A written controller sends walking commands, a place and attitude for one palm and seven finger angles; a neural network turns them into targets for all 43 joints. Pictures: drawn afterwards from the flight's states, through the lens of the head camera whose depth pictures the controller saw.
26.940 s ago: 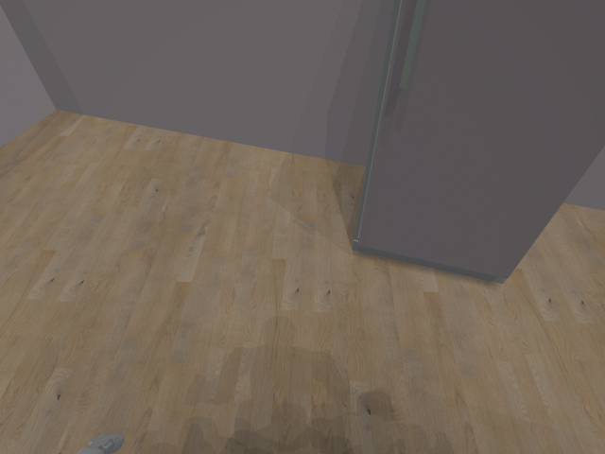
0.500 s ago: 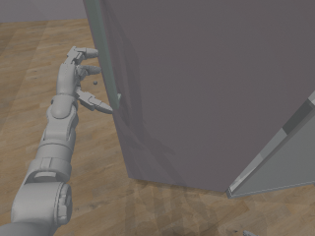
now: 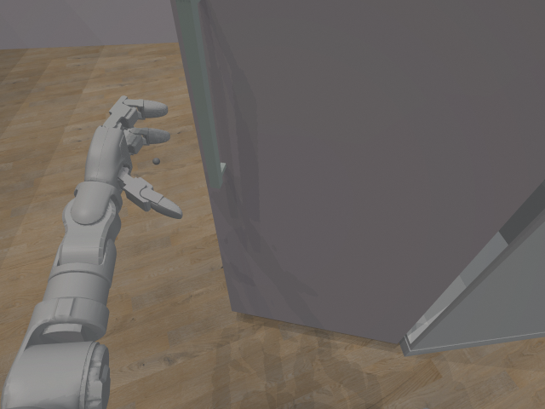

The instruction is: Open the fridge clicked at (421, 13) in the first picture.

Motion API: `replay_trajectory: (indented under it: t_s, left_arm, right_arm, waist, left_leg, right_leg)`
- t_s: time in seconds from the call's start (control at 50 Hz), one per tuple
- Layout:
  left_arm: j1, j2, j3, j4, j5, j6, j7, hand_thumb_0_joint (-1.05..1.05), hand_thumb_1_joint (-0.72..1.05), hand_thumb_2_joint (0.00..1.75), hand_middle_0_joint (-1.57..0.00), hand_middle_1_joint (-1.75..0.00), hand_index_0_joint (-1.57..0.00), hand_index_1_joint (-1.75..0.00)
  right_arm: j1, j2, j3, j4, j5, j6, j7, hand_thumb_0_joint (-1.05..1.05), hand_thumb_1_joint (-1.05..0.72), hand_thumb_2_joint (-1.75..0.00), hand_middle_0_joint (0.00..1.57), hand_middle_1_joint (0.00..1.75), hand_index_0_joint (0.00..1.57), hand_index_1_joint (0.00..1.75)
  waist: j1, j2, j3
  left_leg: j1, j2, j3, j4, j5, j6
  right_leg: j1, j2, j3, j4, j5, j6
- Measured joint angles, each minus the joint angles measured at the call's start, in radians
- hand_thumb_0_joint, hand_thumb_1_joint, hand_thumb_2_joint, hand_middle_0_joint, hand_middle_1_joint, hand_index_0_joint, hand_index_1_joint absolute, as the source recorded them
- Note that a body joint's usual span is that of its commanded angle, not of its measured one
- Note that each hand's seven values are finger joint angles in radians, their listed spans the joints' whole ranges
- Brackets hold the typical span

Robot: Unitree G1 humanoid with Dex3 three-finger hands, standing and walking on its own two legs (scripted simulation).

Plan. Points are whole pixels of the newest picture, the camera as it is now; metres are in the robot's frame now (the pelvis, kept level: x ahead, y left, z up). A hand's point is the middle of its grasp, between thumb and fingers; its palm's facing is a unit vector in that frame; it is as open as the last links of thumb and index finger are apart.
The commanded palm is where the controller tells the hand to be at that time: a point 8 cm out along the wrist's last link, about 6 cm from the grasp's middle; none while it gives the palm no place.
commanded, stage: slip the hand off the handle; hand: left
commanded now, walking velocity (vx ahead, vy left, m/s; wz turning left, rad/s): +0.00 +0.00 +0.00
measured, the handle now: (208, 105) +0.51 +0.11 +0.19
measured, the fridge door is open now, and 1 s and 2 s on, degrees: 71 71 71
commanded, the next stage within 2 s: draw the hand back to the body in 0.52 s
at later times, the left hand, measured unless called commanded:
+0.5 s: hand (137, 217) +0.31 +0.18 +0.16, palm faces +0.05 -0.98 -0.19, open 14.7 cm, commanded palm +0.28 +0.22 +0.17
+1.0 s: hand (111, 240) +0.27 +0.19 +0.17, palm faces +0.08 -1.00 -0.02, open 14.7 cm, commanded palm +0.23 +0.24 +0.17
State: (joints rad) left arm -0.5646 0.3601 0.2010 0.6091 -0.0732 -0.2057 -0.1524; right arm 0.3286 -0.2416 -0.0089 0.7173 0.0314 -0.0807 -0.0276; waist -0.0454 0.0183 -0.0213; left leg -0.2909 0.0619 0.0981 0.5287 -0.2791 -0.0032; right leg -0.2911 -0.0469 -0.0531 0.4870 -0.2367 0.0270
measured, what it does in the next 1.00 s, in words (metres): stands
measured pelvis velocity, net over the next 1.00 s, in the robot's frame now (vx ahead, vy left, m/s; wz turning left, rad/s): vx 0.00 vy -0.02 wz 0.03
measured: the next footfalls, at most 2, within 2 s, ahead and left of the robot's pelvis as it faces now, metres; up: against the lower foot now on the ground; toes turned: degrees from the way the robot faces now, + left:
none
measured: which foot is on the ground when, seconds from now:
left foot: down 0.00-1.00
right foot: down 0.00-1.00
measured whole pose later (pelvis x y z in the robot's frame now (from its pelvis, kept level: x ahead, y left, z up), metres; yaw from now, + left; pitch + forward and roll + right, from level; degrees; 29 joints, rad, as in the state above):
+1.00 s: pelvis +0.00 -0.02 +0.00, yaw +1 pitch -5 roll +0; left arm -0.05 0.29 0.25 -0.05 -0.28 0.25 -0.20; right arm 0.18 -0.25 0.06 0.66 0.07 -0.15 -0.10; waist 0.04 0.05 -0.03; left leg -0.11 0.06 0.07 0.45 -0.25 -0.03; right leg -0.11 -0.04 -0.08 0.44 -0.24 0.01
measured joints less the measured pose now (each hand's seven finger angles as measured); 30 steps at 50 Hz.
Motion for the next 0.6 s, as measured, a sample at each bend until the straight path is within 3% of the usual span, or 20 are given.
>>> replay_trajectory:
  t_s: [0.12,0.22,0.46,0.6]
  left_arm:
    - [0.093,-0.04,-0.012,-0.094,-0.011,0.013,0.011,-0.02,-0.55,0.2,-0.26,-1.15,-0.26,-1.15]
    - [0.163,-0.032,0.019,-0.168,-0.011,0.028,0.025,-0.02,-0.55,0.2,-0.26,-1.15,-0.26,-1.15]
    - [0.314,-0.029,-0.009,-0.35,-0.074,0.072,-0.04,-0.02,-0.55,0.2,-0.26,-1.15,-0.26,-1.15]
    - [0.377,-0.049,-0.024,-0.43,-0.076,0.084,-0.032,-0.02,-0.56,0.2,-0.26,-1.15,-0.26,-1.15]
  right_arm:
    - [-0.013,-0.005,0.005,0.005,0.003,-0.001,-0.006,0.01,-0.9,-0.9,0.2,0.3,0.2,0.3]
    - [-0.046,0.001,0.013,-0.007,-0.001,-0.008,-0.015,0.01,-0.9,-0.9,0.2,0.3,0.2,0.3]
    - [-0.112,-0.019,0.023,-0.032,0.017,-0.041,-0.039,0.01,-0.9,-0.9,0.2,0.3,0.2,0.3]
    - [-0.148,-0.01,0.037,-0.042,0.011,-0.063,-0.045,0.01,-0.9,-0.9,0.2,0.3,0.2,0.3]
  waist:
    - [0.006,0.005,0.005]
    - [0.011,-0.001,0.012]
    - [0.054,0.019,0.021]
    - [0.067,0.021,0.029]
  left_leg:
    - [0.026,0.003,-0.004,0.002,-0.001,-0.005]
    - [0.048,0.01,-0.002,-0.005,0.005,-0.013]
    - [0.08,0.012,-0.03,-0.001,0.011,-0.024]
    - [0.088,0.012,-0.037,-0.001,0.015,-0.028]
  right_leg:
    - [0.023,0.003,-0.003,0.011,-0.008,-0.005]
    - [0.036,0.01,-0.001,0.018,-0.009,-0.014]
    - [0.078,0.012,-0.028,0.028,-0.018,-0.025]
    - [0.086,0.011,-0.034,0.035,-0.021,-0.028]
